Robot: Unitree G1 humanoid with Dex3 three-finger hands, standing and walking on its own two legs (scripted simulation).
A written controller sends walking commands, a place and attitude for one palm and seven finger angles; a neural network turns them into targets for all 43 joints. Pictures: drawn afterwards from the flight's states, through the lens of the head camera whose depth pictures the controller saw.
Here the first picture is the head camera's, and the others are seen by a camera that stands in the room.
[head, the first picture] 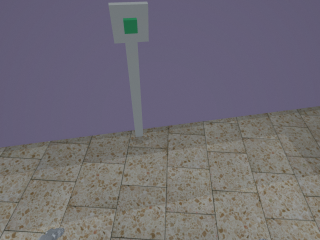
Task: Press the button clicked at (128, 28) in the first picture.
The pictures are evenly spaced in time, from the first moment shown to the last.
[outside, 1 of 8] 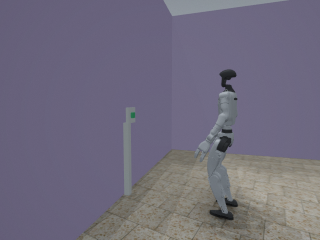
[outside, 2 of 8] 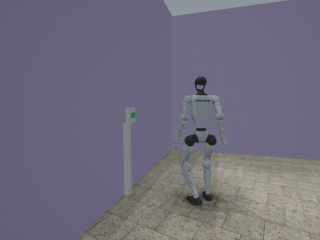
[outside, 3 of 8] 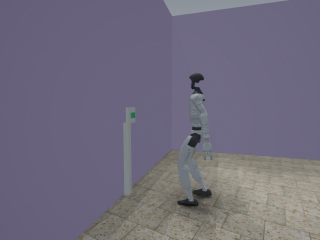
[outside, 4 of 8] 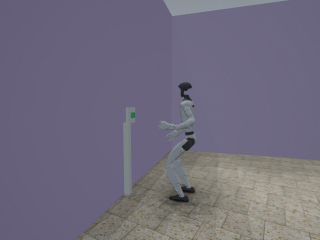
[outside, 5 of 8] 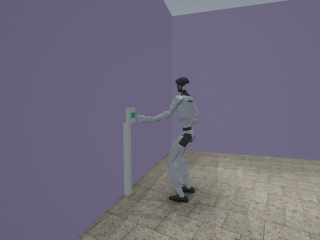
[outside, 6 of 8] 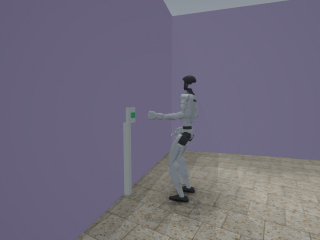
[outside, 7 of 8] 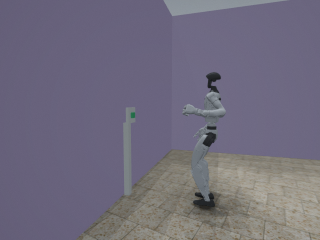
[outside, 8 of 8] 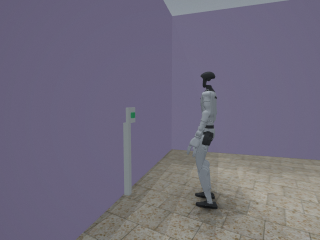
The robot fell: no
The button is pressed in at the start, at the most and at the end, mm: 0 13 0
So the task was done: yes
